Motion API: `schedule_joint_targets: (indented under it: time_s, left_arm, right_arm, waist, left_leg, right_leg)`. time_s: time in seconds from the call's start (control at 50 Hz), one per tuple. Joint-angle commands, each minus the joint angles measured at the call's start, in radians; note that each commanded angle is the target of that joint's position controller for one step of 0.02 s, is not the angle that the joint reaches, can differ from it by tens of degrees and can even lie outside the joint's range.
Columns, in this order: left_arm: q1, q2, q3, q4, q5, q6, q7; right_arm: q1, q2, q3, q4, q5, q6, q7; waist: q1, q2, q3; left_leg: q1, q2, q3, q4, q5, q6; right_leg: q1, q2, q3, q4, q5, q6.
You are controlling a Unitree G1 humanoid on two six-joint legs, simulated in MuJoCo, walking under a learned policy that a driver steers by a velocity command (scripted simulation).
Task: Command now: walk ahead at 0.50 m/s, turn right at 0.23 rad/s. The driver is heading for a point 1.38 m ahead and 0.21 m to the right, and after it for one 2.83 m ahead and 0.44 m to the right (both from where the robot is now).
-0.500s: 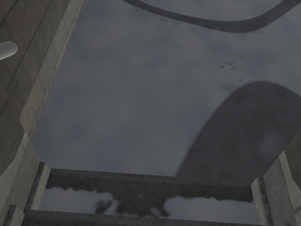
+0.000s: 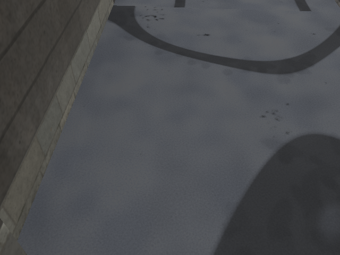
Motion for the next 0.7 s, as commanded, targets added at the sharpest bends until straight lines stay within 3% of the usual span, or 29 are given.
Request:
schedule_joint_targets:
  time_s: [0.02, 0.04, 0.06, 0.08, 0.1, 0.12, 0.14, 0.16, 0.18, 0.2, 0.22, 0.24, 0.28, 0.3, 0.32, 0.34, 0.36, 0.4, 0.42, 0.46, 0.5, 0.54, 0.58, 0.6, 0.62, 0.64, 0.66, 0.68, 0.7]
  left_arm:
    - [0.149, 0.075, 0.021, 0.027, -0.013, -0.018, 0.032]
    - [0.377, 0.087, 0.033, 0.108, 0.002, -0.015, 0.028]
    - [0.523, 0.132, 0.049, 0.166, 0.009, -0.003, 0.019]
    - [0.568, 0.173, 0.043, 0.170, 0.016, 0.003, -0.004]
    - [0.580, 0.228, 0.062, 0.152, -0.031, 0.008, -0.013]
    - [0.500, 0.235, 0.072, 0.128, -0.048, 0.013, 0.012]
    - [0.381, 0.151, 0.043, 0.087, -0.027, 0.011, 0.030]
    - [0.324, 0.133, 0.026, 0.071, 0.008, 0.004, 0.033]
    - [0.309, 0.080, 0.004, 0.096, 0.008, -0.016, 0.037]
    - [0.341, 0.090, 0.005, 0.103, 0.006, -0.032, 0.038]
    - [0.343, 0.085, 0.001, 0.106, -0.025, -0.035, 0.045]
    - [0.377, 0.099, 0.004, 0.114, -0.029, -0.029, 0.053]
    - [0.380, 0.111, 0.008, 0.097, -0.019, -0.017, 0.048]
    - [0.432, 0.074, -0.001, 0.121, -0.020, -0.021, 0.053]
    - [0.472, 0.060, -0.006, 0.114, -0.018, -0.024, 0.055]
    - [0.440, 0.027, -0.011, 0.106, -0.036, -0.031, 0.065]
    - [0.405, 0.066, -0.004, 0.079, -0.028, -0.035, 0.066]
    - [0.394, 0.059, -0.010, 0.062, -0.038, -0.038, 0.065]
    - [0.402, 0.071, -0.006, 0.060, -0.015, -0.036, 0.062]
    - [0.428, 0.070, -0.006, 0.062, 0.003, -0.020, 0.061]
    - [0.459, 0.067, -0.007, 0.076, 0.027, -0.002, 0.077]
    - [0.461, 0.032, -0.017, 0.104, 0.018, 0.003, 0.089]
    - [0.460, 0.049, -0.022, 0.134, 0.030, 0.012, 0.094]
    - [0.470, 0.076, -0.019, 0.152, 0.009, 0.015, 0.088]
    - [0.466, 0.108, -0.011, 0.152, 0.005, 0.014, 0.070]
    - [0.509, 0.060, -0.005, 0.140, -0.029, 0.000, 0.061]
    - [0.558, 0.083, -0.012, 0.135, -0.042, -0.001, 0.083]
    - [0.435, 0.121, -0.015, 0.106, -0.016, -0.006, 0.089]
    - [0.317, 0.126, -0.011, 0.090, 0.011, -0.007, 0.078]
  right_arm:
    - [0.070, -0.106, -0.015, 0.038, -0.009, -0.005, -0.015]
    - [0.059, -0.105, -0.015, 0.039, -0.004, 0.000, -0.012]
    - [0.069, -0.089, -0.020, 0.053, -0.001, -0.008, 0.009]
    - [0.173, -0.030, -0.010, 0.037, 0.037, -0.016, 0.021]
    - [0.119, -0.079, -0.002, -0.023, 0.040, -0.020, 0.017]
    - [-0.040, -0.104, 0.002, -0.061, 0.029, -0.019, 0.014]
    - [-0.178, -0.134, -0.009, -0.064, 0.004, -0.015, 0.016]
    - [-0.198, -0.132, -0.017, -0.059, -0.003, -0.005, 0.026]
    - [-0.174, -0.131, -0.028, -0.033, -0.008, 0.009, 0.031]
    - [-0.145, -0.107, -0.027, -0.002, -0.025, 0.024, 0.036]
    - [-0.240, -0.067, -0.019, -0.047, -0.022, 0.037, 0.044]
    - [-0.203, -0.014, -0.004, -0.032, -0.037, 0.044, 0.056]
    - [-0.171, -0.029, -0.006, -0.022, -0.003, 0.047, 0.062]
    - [-0.279, -0.077, -0.027, -0.060, 0.010, 0.043, 0.063]
    - [-0.346, -0.073, -0.030, -0.084, 0.003, 0.043, 0.070]
    - [-0.416, -0.085, -0.032, -0.107, -0.009, 0.031, 0.076]
    - [-0.445, -0.068, -0.027, -0.108, -0.008, 0.024, 0.078]
    - [-0.468, -0.012, -0.015, -0.129, -0.003, 0.018, 0.083]
    - [-0.470, -0.028, -0.020, -0.131, 0.005, 0.020, 0.084]
    - [-0.499, -0.028, -0.013, -0.154, 0.006, 0.013, 0.083]
    - [-0.558, -0.004, 0.000, -0.195, 0.016, -0.005, 0.076]
    - [-0.517, 0.013, 0.006, -0.194, 0.046, -0.023, 0.058]
    - [-0.340, -0.013, -0.010, -0.140, 0.050, -0.035, 0.041]
    - [-0.235, -0.034, -0.020, -0.089, 0.038, -0.035, 0.040]
    - [-0.080, -0.087, -0.037, -0.035, 0.021, -0.029, 0.037]
    - [0.124, -0.139, -0.055, -0.005, 0.022, -0.015, 0.044]
    - [0.198, -0.142, -0.054, -0.004, 0.036, -0.015, 0.069]
    - [0.162, -0.131, -0.054, -0.037, 0.042, -0.023, 0.077]
    - [0.101, -0.165, -0.073, -0.041, 0.039, -0.020, 0.054]
  waist:
    - [0.049, 0.059, 0.140]
    - [0.140, 0.055, 0.044]
    - [0.197, -0.045, -0.042]
    - [0.122, -0.166, -0.182]
    - [0.172, -0.214, -0.262]
    - [0.210, -0.229, -0.195]
    - [0.179, 0.035, 0.008]
    - [0.137, 0.036, 0.099]
    - [0.063, 0.129, 0.146]
    - [0.065, 0.062, 0.131]
    - [0.074, 0.050, 0.134]
    - [0.075, -0.052, 0.062]
    - [0.063, -0.082, -0.015]
    - [0.091, -0.030, 0.024]
    - [0.111, -0.007, 0.039]
    - [0.118, 0.031, 0.082]
    - [0.134, 0.042, 0.074]
    - [0.151, 0.008, 0.057]
    - [0.166, -0.019, 0.067]
    - [0.197, -0.019, 0.117]
    - [0.251, -0.017, 0.152]
    - [0.273, -0.008, 0.173]
    - [0.223, 0.025, 0.158]
    - [0.186, 0.068, 0.128]
    - [0.124, 0.153, 0.054]
    - [0.067, 0.293, -0.157]
    - [0.046, 0.259, -0.286]
    - [0.007, 0.234, -0.258]
    - [-0.009, 0.262, -0.175]
  left_leg:
    - [-0.067, 0.210, -0.137, 0.113, 0.917, 0.133]
    - [-0.121, 0.195, -0.080, 0.379, 0.983, 0.126]
    - [-0.311, 0.089, 0.041, 0.771, 0.581, 0.079]
    - [-0.712, 0.049, 0.091, 1.143, -0.048, 0.010]
    - [-0.931, 0.065, 0.098, 1.192, 0.040, -0.019]
    - [-1.083, 0.105, 0.102, 1.060, 0.161, -0.035]
    - [-1.007, 0.209, 0.043, 0.843, 0.320, -0.034]
    - [-0.869, 0.227, 0.028, 0.678, 0.347, -0.042]
    - [-0.746, 0.267, -0.026, 0.383, 0.531, -0.065]
    - [-0.653, 0.249, 0.004, 0.320, 0.555, -0.077]
    - [-0.561, 0.239, 0.044, 0.098, 0.701, -0.111]
    - [-0.488, 0.207, 0.084, 0.102, 0.759, -0.112]
    - [-0.456, 0.212, 0.082, 0.120, 0.901, -0.093]
    - [-0.620, 0.238, 0.010, 0.028, 1.016, -0.091]
    - [-0.705, 0.231, -0.001, -0.025, 1.036, -0.087]
    - [-0.641, 0.228, -0.006, -0.191, 1.162, -0.084]
    - [-0.505, 0.179, 0.038, -0.272, 1.268, -0.068]
    - [-0.364, 0.144, 0.057, -0.296, 1.355, -0.069]
    - [-0.405, 0.149, 0.043, -0.285, 1.297, -0.074]
    - [-0.450, 0.139, 0.039, -0.354, 1.210, -0.078]
    - [-0.475, 0.150, 0.014, -0.494, 1.156, -0.088]
    - [-0.297, 0.175, 0.023, -0.701, 1.241, -0.083]
    - [-0.157, 0.212, 0.036, -0.856, 1.280, -0.060]
    - [-0.010, 0.200, 0.089, -0.867, 1.263, -0.053]
    - [0.244, 0.242, 0.059, -0.774, 1.317, -0.032]
    - [0.671, 0.448, -0.094, -0.403, 1.761, 0.061]
    - [0.841, 0.562, -0.208, -0.249, 1.685, 0.126]
    - [0.821, 0.588, -0.282, -0.352, 1.290, 0.214]
    - [0.605, 0.632, -0.436, -0.545, 0.736, 0.320]
  right_leg:
    - [0.173, -0.010, -0.060, -0.184, -0.053, -0.040]
    - [0.397, -0.022, -0.053, -0.251, -0.051, -0.080]
    - [0.632, -0.043, -0.002, -0.067, -0.010, -0.100]
    - [0.987, -0.198, 0.178, 0.359, 0.324, -0.194]
    - [1.036, -0.315, 0.435, 0.192, -0.023, -0.341]
    - [0.948, -0.373, 0.610, -0.046, -0.521, -0.436]
    - [0.635, -0.329, 0.546, -0.124, -0.717, -0.387]
    - [0.382, -0.313, 0.563, -0.096, -0.554, -0.382]
    - [0.205, -0.223, 0.457, -0.050, -0.397, -0.316]
    - [0.143, -0.175, 0.415, -0.023, -0.253, -0.300]
    - [0.054, -0.088, 0.319, -0.088, -0.250, -0.259]
    - [0.069, -0.088, 0.311, -0.056, -0.080, -0.266]
    - [0.111, -0.078, 0.322, -0.022, -0.040, -0.252]
    - [0.217, -0.063, 0.372, 0.012, -0.246, -0.257]
    - [0.284, -0.069, 0.422, 0.031, -0.327, -0.268]
    - [0.204, -0.016, 0.373, 0.071, -0.419, -0.246]
    - [0.092, 0.030, 0.358, 0.087, -0.542, -0.221]
    - [0.023, 0.045, 0.376, 0.135, -0.609, -0.204]
    - [0.069, 0.046, 0.412, 0.194, -0.656, -0.216]
    - [0.126, 0.055, 0.437, 0.248, -0.605, -0.219]
    - [0.205, 0.065, 0.436, 0.323, -0.546, -0.226]
    - [0.170, 0.100, 0.373, 0.416, -0.480, -0.182]
    - [0.195, 0.114, 0.331, 0.631, -0.387, -0.183]
    - [0.137, 0.114, 0.275, 0.781, -0.346, -0.176]
    - [-0.036, 0.151, 0.208, 1.016, -0.561, -0.156]
    - [-0.351, 0.237, 0.088, 1.440, -1.268, -0.111]
    - [-0.561, 0.184, 0.068, 1.668, -1.297, -0.109]
    - [-0.746, 0.110, 0.046, 1.636, -1.173, -0.111]
    - [-0.797, 0.095, 0.031, 1.560, -1.020, -0.081]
